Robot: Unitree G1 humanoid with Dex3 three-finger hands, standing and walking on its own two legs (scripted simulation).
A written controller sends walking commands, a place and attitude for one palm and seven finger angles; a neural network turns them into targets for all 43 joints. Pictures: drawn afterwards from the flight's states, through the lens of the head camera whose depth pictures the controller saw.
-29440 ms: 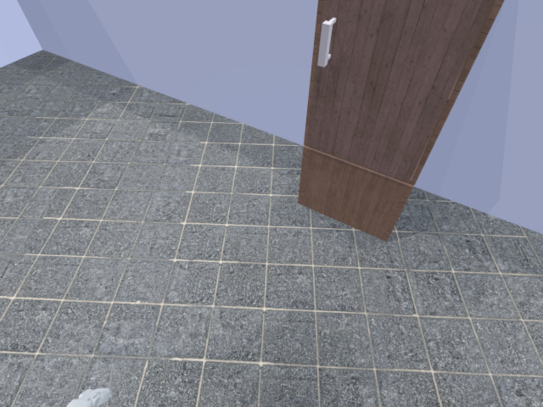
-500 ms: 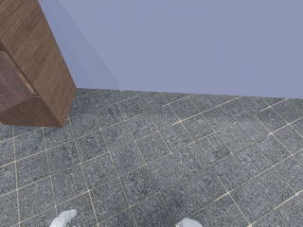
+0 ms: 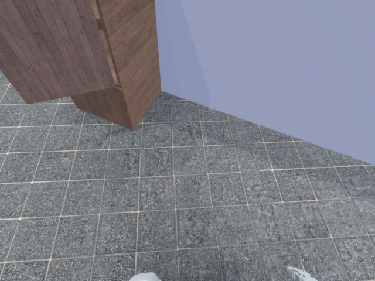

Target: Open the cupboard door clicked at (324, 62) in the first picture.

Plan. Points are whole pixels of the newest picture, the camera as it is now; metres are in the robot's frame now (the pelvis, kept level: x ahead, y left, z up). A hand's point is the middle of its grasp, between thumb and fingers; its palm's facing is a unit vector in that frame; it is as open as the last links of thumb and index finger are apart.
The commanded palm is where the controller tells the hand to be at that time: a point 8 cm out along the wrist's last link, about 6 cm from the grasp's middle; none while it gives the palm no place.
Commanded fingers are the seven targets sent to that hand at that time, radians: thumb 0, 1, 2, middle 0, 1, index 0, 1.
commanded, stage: turn to face it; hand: left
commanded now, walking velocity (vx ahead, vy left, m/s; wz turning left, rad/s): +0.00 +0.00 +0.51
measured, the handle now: out of the picture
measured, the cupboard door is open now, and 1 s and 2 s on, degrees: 43 43 43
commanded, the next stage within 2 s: take the last steps up to it in 0.54 s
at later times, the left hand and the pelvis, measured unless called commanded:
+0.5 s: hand out of the picture +0.09 +0.19 -0.15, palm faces +0.18 -0.95 -0.26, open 7.4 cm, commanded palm none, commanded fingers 0.00 0.90 0.90 -0.20 -0.30 -0.20 -0.30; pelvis +0.03 -0.02 +0.01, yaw +11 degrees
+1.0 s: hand out of the picture -0.04 +0.22 -0.17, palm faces +0.40 -0.89 -0.20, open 7.4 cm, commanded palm none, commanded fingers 0.00 0.90 0.90 -0.20 -0.30 -0.20 -0.30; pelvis +0.05 +0.04 +0.01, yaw +20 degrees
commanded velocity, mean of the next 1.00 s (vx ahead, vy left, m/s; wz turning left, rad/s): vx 0.11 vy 0.06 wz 0.27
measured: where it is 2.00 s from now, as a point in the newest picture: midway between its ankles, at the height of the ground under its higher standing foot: (142, 239)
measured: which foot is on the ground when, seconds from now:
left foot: down 0.00-0.46, up 0.48-0.86, down 0.88-1.00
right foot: down 0.00-0.00, up 0.02-0.44, down 0.46-0.90, up 0.92-1.00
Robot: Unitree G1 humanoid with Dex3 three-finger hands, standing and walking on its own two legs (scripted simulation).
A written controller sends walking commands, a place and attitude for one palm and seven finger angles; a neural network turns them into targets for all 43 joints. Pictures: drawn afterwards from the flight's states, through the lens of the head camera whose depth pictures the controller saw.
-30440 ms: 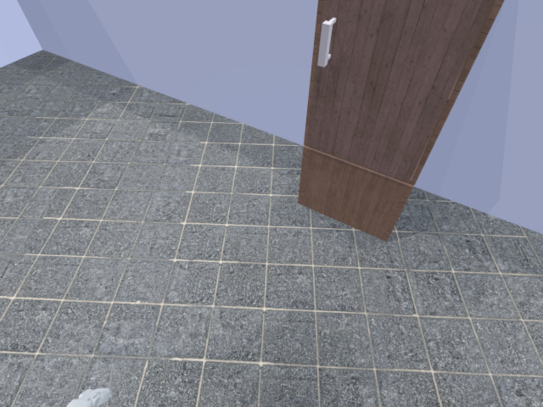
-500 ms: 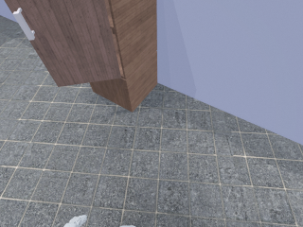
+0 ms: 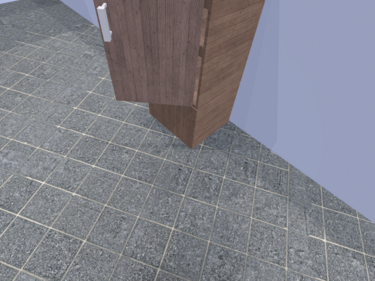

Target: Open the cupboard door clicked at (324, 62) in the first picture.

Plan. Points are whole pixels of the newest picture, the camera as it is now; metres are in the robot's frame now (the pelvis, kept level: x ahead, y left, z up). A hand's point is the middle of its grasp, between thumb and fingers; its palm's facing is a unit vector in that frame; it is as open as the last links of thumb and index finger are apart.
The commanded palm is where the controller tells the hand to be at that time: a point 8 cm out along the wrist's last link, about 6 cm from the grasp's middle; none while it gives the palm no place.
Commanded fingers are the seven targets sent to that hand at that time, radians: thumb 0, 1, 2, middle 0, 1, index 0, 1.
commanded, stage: take the last steps up to it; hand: left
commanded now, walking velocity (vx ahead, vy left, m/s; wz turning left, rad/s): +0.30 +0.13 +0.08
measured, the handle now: (106, 22) +0.95 +0.41 +0.06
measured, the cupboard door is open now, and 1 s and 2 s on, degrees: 43 43 43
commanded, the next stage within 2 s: come to a stop and stand still in 0.90 s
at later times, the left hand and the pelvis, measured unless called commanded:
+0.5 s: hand (134, 215) +0.30 +0.17 -0.16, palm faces +0.03 -0.98 -0.17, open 7.4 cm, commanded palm none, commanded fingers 0.00 0.90 0.90 -0.20 -0.30 -0.20 -0.30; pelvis +0.17 +0.00 -0.01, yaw +3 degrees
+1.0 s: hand (102, 222) +0.28 +0.25 -0.18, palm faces +0.13 -0.98 -0.16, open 7.3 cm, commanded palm none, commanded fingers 0.00 0.90 0.90 -0.20 -0.30 -0.20 -0.30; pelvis +0.34 +0.09 +0.00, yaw +1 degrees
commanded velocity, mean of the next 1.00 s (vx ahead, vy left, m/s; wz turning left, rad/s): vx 0.25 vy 0.09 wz -0.01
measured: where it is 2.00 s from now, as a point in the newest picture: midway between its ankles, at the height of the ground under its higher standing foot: (164, 243)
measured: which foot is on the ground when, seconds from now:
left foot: down 0.00-0.44, up 0.46-0.88, down 0.90-1.00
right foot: up 0.00-0.42, down 0.44-0.90, up 0.92-1.00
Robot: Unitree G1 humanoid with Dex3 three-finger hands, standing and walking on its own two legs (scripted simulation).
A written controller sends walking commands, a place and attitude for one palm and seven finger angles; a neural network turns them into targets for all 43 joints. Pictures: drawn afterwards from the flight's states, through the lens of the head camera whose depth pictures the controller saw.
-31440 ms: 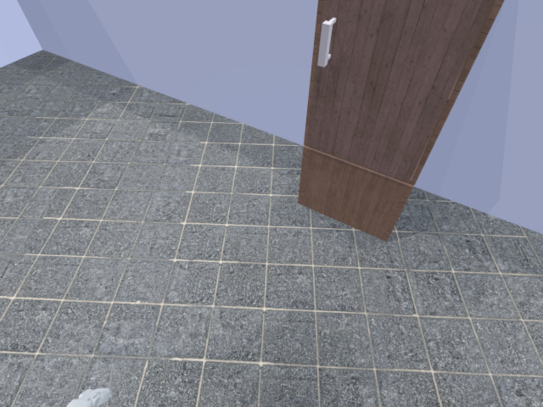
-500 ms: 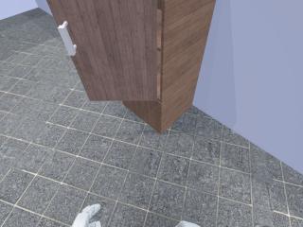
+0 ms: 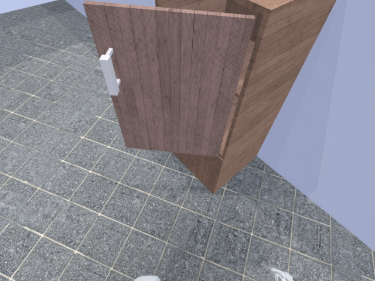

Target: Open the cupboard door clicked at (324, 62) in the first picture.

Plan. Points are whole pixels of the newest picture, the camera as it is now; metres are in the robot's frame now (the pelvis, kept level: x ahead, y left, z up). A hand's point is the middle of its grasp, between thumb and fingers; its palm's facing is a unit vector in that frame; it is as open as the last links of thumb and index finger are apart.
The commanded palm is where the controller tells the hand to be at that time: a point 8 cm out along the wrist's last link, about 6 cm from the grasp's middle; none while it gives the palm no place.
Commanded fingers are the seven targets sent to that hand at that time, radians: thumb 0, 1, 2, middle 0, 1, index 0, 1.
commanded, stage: come to a stop and stand still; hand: left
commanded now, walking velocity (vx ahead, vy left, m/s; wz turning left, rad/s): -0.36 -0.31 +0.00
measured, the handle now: (112, 72) +0.61 +0.30 +0.06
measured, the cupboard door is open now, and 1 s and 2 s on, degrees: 43 43 43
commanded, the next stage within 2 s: look again from close up in 1.14 s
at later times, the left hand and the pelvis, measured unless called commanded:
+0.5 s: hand (124, 266) +0.16 +0.17 -0.15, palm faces -0.04 -0.96 -0.27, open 7.3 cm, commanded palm none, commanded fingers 0.00 0.90 0.90 -0.20 -0.30 -0.20 -0.30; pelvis +0.06 -0.02 +0.01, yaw -2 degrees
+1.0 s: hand out of the picture +0.06 +0.25 -0.15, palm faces -0.05 -0.96 -0.28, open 7.4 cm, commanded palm none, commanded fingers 0.00 0.90 0.90 -0.20 -0.30 -0.20 -0.30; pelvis +0.03 +0.05 +0.01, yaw -4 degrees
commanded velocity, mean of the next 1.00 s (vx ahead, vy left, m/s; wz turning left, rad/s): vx -0.09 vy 0.00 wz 0.00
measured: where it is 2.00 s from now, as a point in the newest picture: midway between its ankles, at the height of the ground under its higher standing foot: outside the picture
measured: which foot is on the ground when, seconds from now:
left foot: down 0.00-0.34, up 0.36-0.68, down 0.70-1.00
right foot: up 0.00-0.28, down 0.30-1.00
